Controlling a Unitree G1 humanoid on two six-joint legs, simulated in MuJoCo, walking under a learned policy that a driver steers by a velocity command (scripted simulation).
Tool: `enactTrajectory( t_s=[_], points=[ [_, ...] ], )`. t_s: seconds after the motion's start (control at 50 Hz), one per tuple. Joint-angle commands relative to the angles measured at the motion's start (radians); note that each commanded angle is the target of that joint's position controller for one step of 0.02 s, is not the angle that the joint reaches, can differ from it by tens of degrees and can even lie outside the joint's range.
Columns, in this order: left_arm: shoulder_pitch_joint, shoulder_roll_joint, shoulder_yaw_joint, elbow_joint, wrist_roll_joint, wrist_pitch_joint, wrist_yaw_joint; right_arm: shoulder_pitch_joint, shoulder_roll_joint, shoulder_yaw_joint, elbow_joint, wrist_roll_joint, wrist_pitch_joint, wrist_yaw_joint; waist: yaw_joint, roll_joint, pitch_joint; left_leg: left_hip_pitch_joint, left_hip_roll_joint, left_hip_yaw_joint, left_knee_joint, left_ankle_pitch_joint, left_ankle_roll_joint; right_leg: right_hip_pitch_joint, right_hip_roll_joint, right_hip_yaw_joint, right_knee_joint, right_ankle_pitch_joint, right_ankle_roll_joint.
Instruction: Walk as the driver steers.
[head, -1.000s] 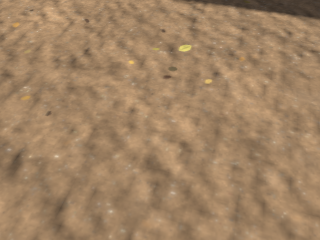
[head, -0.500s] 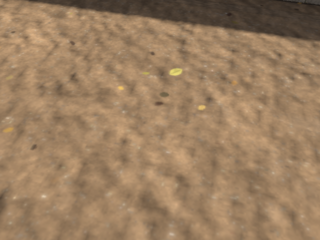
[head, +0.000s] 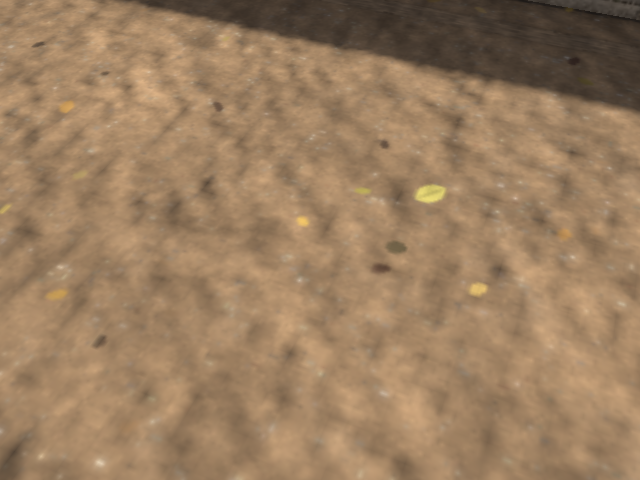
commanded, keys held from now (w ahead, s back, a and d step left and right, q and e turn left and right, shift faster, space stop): w+q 1.00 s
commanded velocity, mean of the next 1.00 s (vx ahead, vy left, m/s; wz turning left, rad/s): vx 0.50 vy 0.00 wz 0.55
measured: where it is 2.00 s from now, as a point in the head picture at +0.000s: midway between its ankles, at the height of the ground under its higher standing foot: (160, 320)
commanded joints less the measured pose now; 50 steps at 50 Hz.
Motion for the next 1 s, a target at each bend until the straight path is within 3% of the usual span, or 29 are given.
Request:
enactTrajectory(
  t_s=[0.02, 0.14, 0.24, 0.3, 0.32, 0.34, 0.36, 0.38, 0.4, 0.42, 0.44, 0.46, 0.48, 0.52, 0.58, 0.66, 0.74, 0.8, 0.82, 0.84, 0.86, 0.88, 0.9, 0.92, 0.94, 0.96, 1.0],
  points=[
    [-0.043, 0.118, 0.019, -0.051, 0.006, -0.015, 0.022, 0.049, -0.034, -0.016, -0.037, -0.008, 0.012, 0.001, -0.045, -0.097, 0.034, -0.081, 0.038, -0.066, -0.066, 0.130, -0.015, -0.031, -0.303, 0.166, -0.211, 0.118, -0.120],
    [0.032, 0.151, 0.023, -0.047, -0.001, 0.004, 0.050, -0.135, -0.010, -0.007, -0.106, -0.018, -0.002, 0.036, 0.014, -0.076, 0.067, -0.139, 0.017, 0.026, -0.344, 0.301, -0.024, 0.100, -0.307, 0.037, -0.203, 0.189, -0.087],
    [0.102, 0.177, 0.035, -0.037, -0.018, 0.037, 0.054, -0.266, 0.007, 0.007, -0.194, -0.014, -0.003, 0.071, 0.053, -0.079, 0.100, -0.179, -0.003, 0.121, -0.464, 0.179, 0.002, 0.268, -0.354, -0.024, -0.111, 0.317, -0.078],
    [0.049, 0.219, 0.047, -0.063, -0.027, 0.052, 0.059, -0.205, -0.036, -0.013, -0.218, -0.010, 0.002, 0.085, -0.017, -0.141, 0.024, 0.019, -0.091, 0.213, -0.487, 0.036, 0.053, 0.278, -0.357, -0.074, 0.060, 0.770, -0.047],
    [0.028, 0.234, 0.051, -0.073, -0.029, 0.059, 0.062, -0.112, -0.072, -0.032, -0.206, -0.007, 0.004, 0.085, -0.074, -0.159, -0.035, 0.147, -0.136, 0.236, -0.492, 0.000, 0.078, 0.263, -0.350, -0.085, 0.200, 0.914, -0.035],
    [-0.001, 0.239, 0.050, -0.084, -0.036, 0.064, 0.062, 0.042, -0.128, -0.063, -0.171, -0.006, 0.004, 0.078, -0.162, -0.147, -0.119, 0.372, -0.180, 0.236, -0.573, 0.063, 0.116, 0.191, -0.316, -0.102, 0.408, 0.905, -0.005],
    [0.000, 0.222, 0.042, -0.107, -0.026, 0.056, 0.061, 0.197, -0.222, -0.102, -0.134, -0.008, 0.011, 0.055, -0.223, -0.050, -0.205, 0.674, -0.084, 0.041, -0.627, 0.060, 0.171, -0.054, -0.267, -0.101, 0.720, 0.593, 0.045],
    [0.098, 0.044, -0.007, -0.157, 0.003, 0.023, 0.038, 0.171, -0.320, -0.111, -0.141, -0.012, 0.004, 0.048, -0.079, 0.201, -0.282, 0.992, 0.173, -0.523, -0.697, -0.014, 0.351, -0.507, -0.057, 0.016, 1.069, -0.398, 0.097],
    [-0.011, 0.122, 0.003, -0.192, -0.043, -0.029, 0.023, 0.225, -0.250, -0.088, -0.160, -0.030, -0.007, 0.051, -0.146, 0.108, -0.399, 1.054, 0.238, -0.757, -0.859, -0.082, 0.386, -0.628, -0.027, 0.243, 1.172, -0.436, 0.075],
    [-0.111, 0.161, 0.014, -0.222, -0.074, -0.048, 0.019, 0.191, -0.185, -0.071, -0.153, -0.036, -0.017, 0.052, -0.153, 0.060, -0.259, 0.978, 0.204, -0.595, -0.867, 0.002, 0.323, -0.717, -0.079, 0.255, 1.144, -0.339, 0.043],
    [-0.118, 0.157, 0.012, -0.220, -0.060, -0.054, 0.024, 0.108, -0.140, -0.058, -0.170, -0.024, -0.023, 0.052, -0.103, -0.024, -0.179, 0.819, 0.157, -0.449, -0.861, 0.095, 0.280, -0.675, -0.128, 0.254, 1.050, -0.243, 0.031],
    [-0.106, 0.164, 0.022, -0.205, -0.035, -0.046, 0.032, 0.025, -0.105, -0.046, -0.194, -0.022, -0.024, 0.053, -0.056, -0.059, -0.127, 0.662, 0.114, -0.342, -0.870, 0.193, 0.249, -0.591, -0.161, 0.247, 0.967, -0.197, 0.038],
    [-0.078, 0.174, 0.031, -0.204, -0.026, -0.029, 0.033, -0.011, -0.083, -0.036, -0.211, -0.029, -0.025, 0.049, -0.020, -0.051, -0.112, 0.567, 0.086, -0.288, -0.894, 0.247, 0.238, -0.515, -0.184, 0.255, 0.915, -0.169, 0.048],
    [-0.072, 0.154, 0.034, -0.219, -0.012, -0.001, 0.033, -0.009, -0.105, -0.038, -0.216, -0.025, -0.029, 0.040, 0.004, -0.049, -0.087, 0.472, 0.061, -0.243, -0.924, 0.316, 0.240, -0.466, -0.185, 0.237, 0.826, -0.141, 0.080],
    [-0.175, 0.129, 0.027, -0.263, 0.002, 0.014, 0.042, 0.049, -0.153, -0.049, -0.210, -0.022, -0.030, 0.018, -0.018, -0.030, -0.045, 0.413, 0.024, -0.178, -0.941, 0.370, 0.226, -0.492, -0.157, 0.211, 0.634, -0.004, 0.122],
    [-0.321, 0.102, 0.013, -0.309, -0.009, 0.007, 0.031, 0.110, -0.152, -0.049, -0.204, -0.016, -0.018, 0.005, -0.077, 0.030, -0.025, 0.399, -0.029, -0.149, -0.915, 0.244, 0.162, -0.434, -0.089, 0.201, 0.326, 0.222, 0.118],
    [-0.395, 0.130, 0.016, -0.352, -0.021, -0.008, 0.013, 0.158, -0.150, -0.048, -0.191, -0.010, -0.010, 0.003, -0.105, 0.051, -0.021, 0.476, 0.008, -0.237, -0.848, 0.175, 0.142, -0.401, -0.059, 0.222, 0.204, 0.229, 0.098],
    [-0.359, 0.166, 0.028, -0.356, -0.024, -0.025, 0.003, 0.145, -0.156, -0.051, -0.200, -0.014, 0.002, -0.007, -0.073, 0.081, -0.030, 0.545, 0.040, -0.321, -0.762, 0.200, 0.126, -0.341, -0.051, 0.233, 0.160, 0.112, 0.068],
    [-0.296, 0.178, 0.035, -0.341, -0.023, -0.031, 0.004, 0.126, -0.152, -0.049, -0.209, -0.015, 0.006, -0.008, -0.038, 0.095, -0.050, 0.544, 0.025, -0.328, -0.716, 0.254, 0.114, -0.258, -0.041, 0.217, 0.132, 0.096, 0.049],
    [-0.187, 0.207, 0.050, -0.316, -0.013, -0.036, 0.009, 0.103, -0.127, -0.039, -0.225, -0.017, 0.006, -0.006, 0.017, 0.086, -0.118, 0.509, -0.027, -0.299, -0.601, 0.323, 0.085, -0.086, -0.062, 0.220, 0.115, 0.114, 0.017],
    [-0.024, 0.262, 0.065, -0.301, 0.002, -0.036, 0.018, 0.084, -0.078, -0.019, -0.252, -0.033, 0.002, 0.001, 0.089, 0.002, -0.260, 0.375, -0.088, -0.222, -0.334, 0.215, 0.047, 0.187, -0.218, 0.360, 0.149, 0.090, -0.048],
    [0.084, 0.327, 0.083, -0.269, 0.012, -0.022, 0.017, 0.240, -0.013, 0.000, -0.272, -0.005, -0.008, 0.002, 0.029, -0.342, -0.399, -0.005, -0.231, -0.103, -0.004, -0.305, -0.026, 0.551, -0.452, 0.811, 0.087, -0.073, -0.212],
    [0.072, 0.243, 0.064, -0.278, -0.014, -0.016, 0.012, 0.259, -0.107, -0.010, -0.252, 0.008, -0.009, 0.000, 0.036, -0.318, -0.361, -0.148, -0.155, -0.124, 0.155, -0.376, -0.033, 0.539, -0.490, 0.953, 0.029, -0.280, -0.208],
    [0.024, 0.173, 0.046, -0.295, -0.019, -0.007, 0.017, 0.156, -0.171, -0.027, -0.260, 0.004, -0.003, 0.001, 0.062, -0.199, -0.221, -0.188, -0.114, -0.109, 0.198, -0.282, -0.040, 0.409, -0.448, 0.797, 0.009, -0.294, -0.161],
    [-0.030, 0.157, 0.037, -0.302, -0.011, 0.003, 0.018, 0.091, -0.169, -0.028, -0.275, -0.009, 0.003, 0.000, 0.046, -0.114, -0.133, -0.154, -0.075, -0.069, 0.180, -0.203, -0.045, 0.262, -0.404, 0.654, -0.009, -0.189, -0.130],
    [-0.063, 0.144, 0.032, -0.295, -0.005, 0.008, 0.018, 0.051, -0.154, -0.030, -0.291, -0.021, 0.003, 0.003, 0.025, -0.099, -0.069, -0.125, -0.047, -0.062, 0.131, -0.154, -0.046, 0.146, -0.364, 0.564, -0.037, -0.085, -0.120],
    [-0.082, 0.131, 0.027, -0.282, 0.000, 0.003, 0.017, 0.071, -0.115, -0.030, -0.297, -0.008, 0.014, 0.013, -0.013, -0.148, -0.041, -0.051, -0.006, -0.044, 0.071, -0.114, -0.040, 0.040, -0.310, 0.427, -0.089, 0.004, -0.105]
  ],
)
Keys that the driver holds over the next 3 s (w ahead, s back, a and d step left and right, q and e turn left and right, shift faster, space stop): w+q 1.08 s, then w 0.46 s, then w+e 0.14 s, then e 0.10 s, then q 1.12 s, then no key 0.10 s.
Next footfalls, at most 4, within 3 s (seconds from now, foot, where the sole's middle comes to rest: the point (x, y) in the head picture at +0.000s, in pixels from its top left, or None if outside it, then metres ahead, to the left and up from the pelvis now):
0.36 left None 0.34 0.17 -0.78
0.86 right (308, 401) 0.69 0.09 -0.78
1.38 left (144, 382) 0.72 0.47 -0.78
1.88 right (177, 260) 1.09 0.46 -0.78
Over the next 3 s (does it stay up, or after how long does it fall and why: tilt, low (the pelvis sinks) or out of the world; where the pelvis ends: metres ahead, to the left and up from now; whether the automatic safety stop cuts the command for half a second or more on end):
stays up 0.95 0.51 0.00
